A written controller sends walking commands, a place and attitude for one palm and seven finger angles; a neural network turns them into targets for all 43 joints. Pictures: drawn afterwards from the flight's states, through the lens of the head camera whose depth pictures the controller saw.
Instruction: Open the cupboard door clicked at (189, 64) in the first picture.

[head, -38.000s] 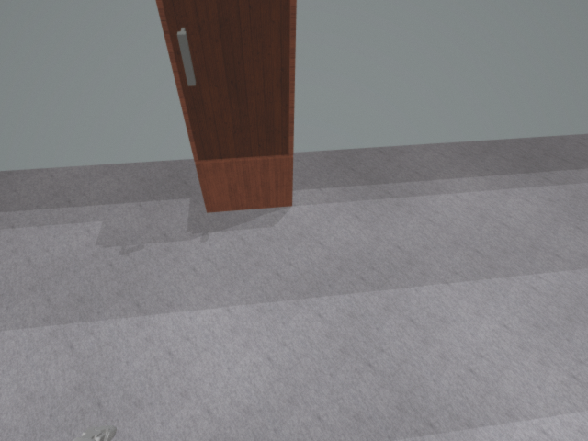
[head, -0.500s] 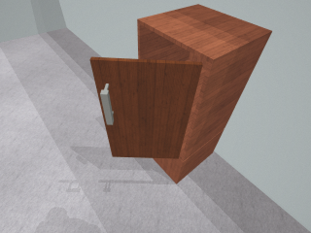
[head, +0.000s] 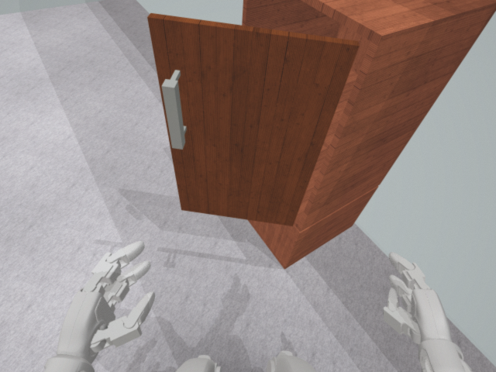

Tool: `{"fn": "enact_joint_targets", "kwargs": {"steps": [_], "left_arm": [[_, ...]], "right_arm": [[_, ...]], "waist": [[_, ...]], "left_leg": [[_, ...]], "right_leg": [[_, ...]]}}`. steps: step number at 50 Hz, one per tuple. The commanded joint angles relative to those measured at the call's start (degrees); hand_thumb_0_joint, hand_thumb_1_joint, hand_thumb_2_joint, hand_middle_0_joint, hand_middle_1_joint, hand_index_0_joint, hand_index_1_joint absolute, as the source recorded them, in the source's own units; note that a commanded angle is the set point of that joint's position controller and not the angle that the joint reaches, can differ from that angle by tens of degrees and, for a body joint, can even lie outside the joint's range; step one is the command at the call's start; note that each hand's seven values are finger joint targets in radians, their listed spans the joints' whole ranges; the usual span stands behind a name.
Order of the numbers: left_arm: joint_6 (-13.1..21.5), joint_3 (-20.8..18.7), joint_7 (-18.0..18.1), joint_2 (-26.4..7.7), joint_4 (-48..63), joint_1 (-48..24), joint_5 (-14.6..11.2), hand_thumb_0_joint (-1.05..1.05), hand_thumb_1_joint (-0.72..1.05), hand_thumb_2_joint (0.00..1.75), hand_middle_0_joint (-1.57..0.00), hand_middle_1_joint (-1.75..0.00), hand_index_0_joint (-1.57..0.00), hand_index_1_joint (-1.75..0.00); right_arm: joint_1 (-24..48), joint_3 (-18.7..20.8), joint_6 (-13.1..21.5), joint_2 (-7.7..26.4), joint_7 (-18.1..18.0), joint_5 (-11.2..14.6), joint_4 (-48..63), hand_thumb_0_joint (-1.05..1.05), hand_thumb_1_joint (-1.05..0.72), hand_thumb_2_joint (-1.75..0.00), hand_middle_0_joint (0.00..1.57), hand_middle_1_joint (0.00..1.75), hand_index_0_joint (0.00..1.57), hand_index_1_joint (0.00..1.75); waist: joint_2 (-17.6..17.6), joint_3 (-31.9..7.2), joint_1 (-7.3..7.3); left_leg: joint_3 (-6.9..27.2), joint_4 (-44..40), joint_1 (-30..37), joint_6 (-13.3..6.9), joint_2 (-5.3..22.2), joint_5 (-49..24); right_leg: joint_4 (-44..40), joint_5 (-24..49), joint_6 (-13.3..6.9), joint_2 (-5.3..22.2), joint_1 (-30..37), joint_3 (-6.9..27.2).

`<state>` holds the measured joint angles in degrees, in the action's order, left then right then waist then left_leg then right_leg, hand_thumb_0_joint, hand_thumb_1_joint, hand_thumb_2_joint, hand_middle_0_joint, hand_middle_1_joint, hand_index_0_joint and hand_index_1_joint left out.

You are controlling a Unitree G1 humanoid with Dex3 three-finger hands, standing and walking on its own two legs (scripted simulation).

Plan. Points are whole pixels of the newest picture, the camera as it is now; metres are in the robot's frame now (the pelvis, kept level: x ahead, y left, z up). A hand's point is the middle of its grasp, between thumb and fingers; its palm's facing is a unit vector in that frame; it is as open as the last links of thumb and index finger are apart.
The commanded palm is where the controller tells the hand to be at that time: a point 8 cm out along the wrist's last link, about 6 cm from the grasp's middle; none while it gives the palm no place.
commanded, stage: raise the hand with hooked fingers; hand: left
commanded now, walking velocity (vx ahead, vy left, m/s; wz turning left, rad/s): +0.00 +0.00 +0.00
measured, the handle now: (177, 110) +0.59 +0.19 +0.07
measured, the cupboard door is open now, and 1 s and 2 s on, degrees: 50 50 50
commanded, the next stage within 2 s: move the hooked fingers beside the handle in 1.64 s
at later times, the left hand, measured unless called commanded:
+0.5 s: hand (101, 272) +0.24 +0.23 +0.06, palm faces -0.03 -1.00 -0.06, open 11.8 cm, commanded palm +0.21 +0.28 +0.06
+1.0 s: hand (60, 240) +0.27 +0.29 +0.08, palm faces -0.03 -1.00 -0.05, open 13.9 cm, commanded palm +0.25 +0.34 +0.08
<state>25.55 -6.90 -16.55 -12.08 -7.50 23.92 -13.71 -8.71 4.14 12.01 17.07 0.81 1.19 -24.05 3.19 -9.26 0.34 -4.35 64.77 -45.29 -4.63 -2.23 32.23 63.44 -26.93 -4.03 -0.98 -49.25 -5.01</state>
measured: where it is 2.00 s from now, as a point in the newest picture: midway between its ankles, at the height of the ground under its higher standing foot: outside the picture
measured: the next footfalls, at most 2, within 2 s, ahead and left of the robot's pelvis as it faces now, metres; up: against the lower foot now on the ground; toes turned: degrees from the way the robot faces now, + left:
none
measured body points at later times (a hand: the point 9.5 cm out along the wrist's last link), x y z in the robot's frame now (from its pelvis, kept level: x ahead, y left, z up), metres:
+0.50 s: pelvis +0.01 -0.01 +0.01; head +0.08 +0.00 +0.46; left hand +0.24 +0.28 +0.06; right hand +0.15 -0.26 -0.07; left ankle +0.00 +0.07 -0.65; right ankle +0.04 -0.08 -0.65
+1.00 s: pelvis +0.01 +0.03 +0.02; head +0.07 +0.05 +0.47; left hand +0.27 +0.34 +0.08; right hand +0.19 -0.20 -0.05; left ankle +0.00 +0.07 -0.65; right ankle +0.04 -0.08 -0.65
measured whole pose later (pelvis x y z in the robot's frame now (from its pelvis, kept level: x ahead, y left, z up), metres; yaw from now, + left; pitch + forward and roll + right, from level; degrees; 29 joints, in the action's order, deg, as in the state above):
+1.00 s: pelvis +0.01 +0.03 +0.02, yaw +1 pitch +13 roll -4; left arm 18.0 -20.6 -29.7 -23.8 -18.4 3.0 -20.9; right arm -14.7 -3.5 12.2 15.2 -1.8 2.0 -29.1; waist -1.3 -6.3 -0.3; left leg -1.7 58.5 -42.5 -5.6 -2.5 29.3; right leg 53.3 -22.9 -1.9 -1.1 -43.8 -7.0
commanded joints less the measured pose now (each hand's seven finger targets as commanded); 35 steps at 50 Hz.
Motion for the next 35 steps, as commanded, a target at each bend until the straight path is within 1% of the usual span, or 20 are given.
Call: {"fn": "enact_joint_targets", "kwargs": {"steps": [1,2,4,5,6,9,10,12,14,15,17,19,20,23,25,26,29,31,34,35], "left_arm": [[7.3,-7.9,1.4,-9.8,26.7,-7.7,-3.1,0.0,0.34,0.66,-0.24,-0.66,-0.24,-0.66],[8.1,-6.1,0.5,-8.8,26.4,-7.5,-3.1,0.0,0.32,0.65,-0.24,-0.68,-0.24,-0.68],[8.7,-4.4,-2.3,-9.1,23.1,-11.0,-3.2,0.0,0.27,0.63,-0.25,-0.7,-0.25,-0.7],[8.1,-4.2,-4.6,-9.5,20.0,-13.9,-4.1,0.0,0.25,0.62,-0.25,-0.72,-0.25,-0.72],[7.5,-5.0,-6.3,-10.9,18.2,-14.5,-4.1,0.0,0.22,0.61,-0.25,-0.74,-0.25,-0.74],[2.4,-9.6,-10.2,-13.6,12.3,-10.9,-6.3,0.0,0.15,0.58,-0.25,-0.78,-0.25,-0.78],[0.3,-12.4,-11.1,-15.9,9.5,-10.8,-7.3,0.0,0.13,0.57,-0.25,-0.8,-0.25,-0.8],[-1.9,-15.4,-11.3,-17.4,11.5,-9.2,-8.5,0.0,0.08,0.55,-0.26,-0.82,-0.26,-0.82],[-2.6,-17.3,-10.2,-16.7,11.7,-6.7,-9.8,0.0,0.04,0.53,-0.26,-0.86,-0.26,-0.86],[-2.7,-18.9,-10.0,-17.9,10.1,-6.6,-10.1,0.0,0.01,0.52,-0.26,-0.87,-0.26,-0.87],[-1.5,-18.4,-9.1,-16.7,10.1,-7.0,-9.9,0.0,-0.03,0.5,-0.27,-0.9,-0.27,-0.9],[-0.3,-17.4,-8.8,-15.2,7.3,-7.4,-9.6,0.0,-0.08,0.48,-0.27,-0.93,-0.27,-0.93],[0.4,-17.7,-9.3,-16.0,7.2,-8.7,-9.8,0.0,-0.1,0.47,-0.27,-0.94,-0.27,-0.94],[1.7,-17.0,-10.2,-16.4,6.1,-9.5,-9.3,0.0,-0.17,0.44,-0.28,-0.99,-0.28,-0.99],[1.9,-17.2,-10.9,-17.7,5.8,-12.9,-9.9,0.0,-0.22,0.42,-0.28,-1.02,-0.28,-1.02],[2.2,-17.5,-11.1,-18.3,5.8,-13.9,-9.8,0.0,-0.24,0.41,-0.28,-1.03,-0.28,-1.03],[2.5,-17.7,-10.8,-19.2,6.7,-15.2,-9.6,0.0,-0.31,0.38,-0.29,-1.08,-0.29,-1.08],[2.3,-18.4,-10.7,-20.6,8.0,-17.9,-9.8,0.0,-0.36,0.36,-0.29,-1.11,-0.29,-1.11],[1.1,-17.9,-10.1,-20.2,7.0,-17.7,-9.3,0.0,-0.43,0.33,-0.29,-1.15,-0.29,-1.15],[0.4,-18.8,-10.3,-21.5,6.4,-19.1,-9.4,0.0,-0.45,0.32,-0.3,-1.17,-0.3,-1.17]], "right_arm": [[-3.4,0.0,1.3,4.2,-1.1,-0.2,6.6,0.0,-0.9,-0.9,0.2,0.3,0.2,0.3],[-3.7,-0.4,1.7,4.1,-1.3,-0.2,5.7,0.0,-0.9,-0.9,0.2,0.3,0.2,0.3],[-3.6,-1.3,2.5,4.9,-1.8,0.0,3.5,0.0,-0.9,-0.9,0.2,0.3,0.2,0.3],[-3.4,-1.7,2.9,5.6,-2.3,0.1,2.7,0.0,-0.9,-0.9,0.2,0.3,0.2,0.3],[-3.5,-1.7,3.5,5.8,-2.6,0.4,1.9,0.0,-0.9,-0.9,0.2,0.3,0.2,0.3],[-3.1,-1.8,4.5,6.1,-3.2,1.5,1.7,0.0,-0.9,-0.9,0.2,0.3,0.2,0.3],[-2.4,-2.0,4.4,6.2,-3.3,1.5,1.4,0.0,-0.9,-0.9,0.2,0.3,0.2,0.3],[-2.1,-2.2,4.2,5.7,-3.1,1.6,2.1,0.0,-0.9,-0.9,0.2,0.3,0.2,0.3],[-1.9,-2.1,4.1,4.6,-3.0,1.5,2.4,0.0,-0.9,-0.9,0.2,0.3,0.2,0.3],[-1.8,-2.2,4.2,4.6,-3.0,1.3,2.3,0.0,-0.9,-0.9,0.2,0.3,0.2,0.3],[-2.4,-2.1,4.3,4.4,-2.7,1.1,1.9,0.0,-0.9,-0.9,0.2,0.3,0.2,0.3],[-2.7,-1.8,4.5,4.6,-2.7,1.2,1.2,0.0,-0.9,-0.9,0.2,0.3,0.2,0.3],[-2.6,-1.8,4.8,5.1,-2.7,1.1,1.5,0.0,-0.9,-0.9,0.2,0.3,0.2,0.3],[-4.0,-1.5,5.2,5.9,-2.7,1.3,1.4,0.0,-0.9,-0.9,0.2,0.3,0.2,0.3],[-4.4,-1.5,5.4,6.5,-2.9,1.3,1.6,0.0,-0.9,-0.9,0.2,0.3,0.2,0.3],[-5.0,-1.6,5.3,6.7,-3.0,1.4,1.4,0.0,-0.9,-0.9,0.2,0.3,0.2,0.3],[-5.4,-1.6,5.5,7.0,-3.3,1.6,1.6,0.0,-0.9,-0.9,0.2,0.3,0.2,0.3],[-5.9,-1.7,5.2,7.3,-3.3,1.3,1.6,0.0,-0.9,-0.9,0.2,0.3,0.2,0.3],[-5.9,-1.9,4.9,7.5,-3.2,1.3,1.9,0.0,-0.9,-0.9,0.2,0.3,0.2,0.3],[-6.2,-2.0,4.6,7.8,-3.2,1.2,2.1,0.0,-0.9,-0.9,0.2,0.3,0.2,0.3]], "waist": [[-9.1,-12.6,0.86],[-10.4,-11.6,1.89],[-9.1,-8.6,4.44],[-8.3,-6.9,5.36],[-7.2,-8.0,5.38],[-5.1,-11.9,2.66],[-6.9,-12.3,1.32],[-5.4,-17.0,-0.46],[-2.3,-17.8,-1.22],[-2.5,-16.7,-1.96],[-2.1,-14.8,-1.31],[-0.7,-10.5,-0.3],[-1.1,-10.6,-0.59],[-2.7,-10.6,-0.25],[-3.0,-9.6,0.29],[-4.0,-10.1,0.11],[-7.2,-11.0,-0.28],[-8.0,-12.6,-0.35],[-9.4,-11.6,-0.31],[-10.1,-11.2,-0.39]], "left_leg": [[7.0,-7.7,2.4,3.9,1.7,-20.2],[7.0,-6.6,2.0,3.6,1.9,-19.9],[7.6,-4.8,-0.4,3.0,2.3,-16.5],[8.0,-3.6,-1.7,2.7,2.4,-15.4],[7.7,-3.2,-2.8,2.5,2.4,-13.8],[7.1,-4.3,-4.5,2.3,2.1,-13.5],[7.2,-4.2,-4.7,2.6,1.9,-15.0],[7.2,-5.9,-3.3,2.7,1.8,-18.3],[7.3,-6.9,-3.7,3.0,1.7,-19.6],[7.7,-7.3,-3.9,3.2,1.9,-20.9],[7.2,-8.4,-4.7,3.3,1.7,-19.9],[6.9,-8.8,-5.4,3.2,1.6,-17.8],[7.1,-8.5,-5.4,3.1,1.6,-18.1],[6.4,-10.0,-3.3,2.8,1.5,-17.5],[6.4,-9.8,-2.8,2.6,1.5,-16.7],[6.4,-10.8,-1.5,2.6,1.6,-16.5],[6.8,-12.8,2.0,2.6,1.8,-18.1],[7.4,-13.6,4.4,3.0,2.0,-20.5],[8.0,-15.1,6.5,3.6,2.1,-21.4],[8.4,-15.0,7.2,4.0,2.2,-23.1]], "right_leg": [[-8.8,13.7,1.7,-0.3,11.6,6.8],[-9.3,13.7,1.9,-0.2,10.8,7.3],[-10.4,9.9,2.2,-0.2,8.0,7.6],[-10.4,8.5,2.2,-0.4,7.0,8.1],[-11.4,6.5,2.6,0.0,7.7,8.9],[-14.3,3.7,3.3,1.1,13.6,10.5],[-13.9,5.2,3.1,1.2,15.4,11.1],[-14.2,10.1,3.5,2.0,20.8,10.9],[-15.1,14.8,4.8,3.0,24.1,11.8],[-14.4,17.8,4.6,2.7,24.9,11.8],[-14.9,16.9,4.7,2.9,24.0,11.3],[-16.2,12.9,5.0,3.1,21.1,11.2],[-15.9,13.0,5.0,3.1,21.3,12.0],[-16.4,9.2,4.1,2.6,19.5,10.3],[-16.8,6.3,3.9,2.3,18.3,10.7],[-16.8,5.1,3.3,1.8,18.0,9.7],[-15.5,7.0,2.5,1.0,17.2,6.9],[-14.0,10.6,2.2,0.2,17.3,5.3],[-13.8,11.3,2.2,0.0,15.9,3.3],[-13.2,12.5,1.7,-0.5,15.5,2.9]]}}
